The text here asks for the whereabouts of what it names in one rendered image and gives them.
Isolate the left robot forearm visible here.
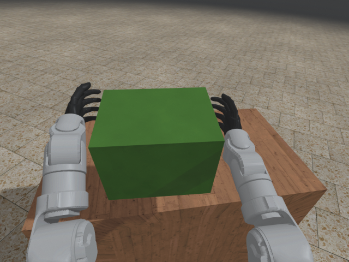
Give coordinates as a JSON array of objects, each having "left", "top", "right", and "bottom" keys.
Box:
[{"left": 26, "top": 114, "right": 88, "bottom": 262}]

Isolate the carton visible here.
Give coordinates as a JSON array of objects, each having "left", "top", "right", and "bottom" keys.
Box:
[{"left": 88, "top": 87, "right": 225, "bottom": 200}]

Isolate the left robot hand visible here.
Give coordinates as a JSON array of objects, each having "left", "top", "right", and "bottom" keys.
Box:
[{"left": 65, "top": 82, "right": 101, "bottom": 123}]

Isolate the robot right upper arm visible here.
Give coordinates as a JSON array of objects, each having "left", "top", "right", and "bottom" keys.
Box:
[{"left": 246, "top": 223, "right": 313, "bottom": 262}]

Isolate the robot left upper arm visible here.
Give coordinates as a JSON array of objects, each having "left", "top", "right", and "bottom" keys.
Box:
[{"left": 27, "top": 219, "right": 98, "bottom": 262}]

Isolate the pedestal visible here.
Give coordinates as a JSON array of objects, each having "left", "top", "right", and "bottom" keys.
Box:
[{"left": 21, "top": 109, "right": 327, "bottom": 262}]

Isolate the right robot hand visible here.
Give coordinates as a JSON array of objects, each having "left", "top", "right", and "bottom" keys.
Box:
[{"left": 210, "top": 94, "right": 242, "bottom": 136}]

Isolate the right robot forearm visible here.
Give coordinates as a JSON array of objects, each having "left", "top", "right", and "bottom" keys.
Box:
[{"left": 222, "top": 129, "right": 314, "bottom": 262}]

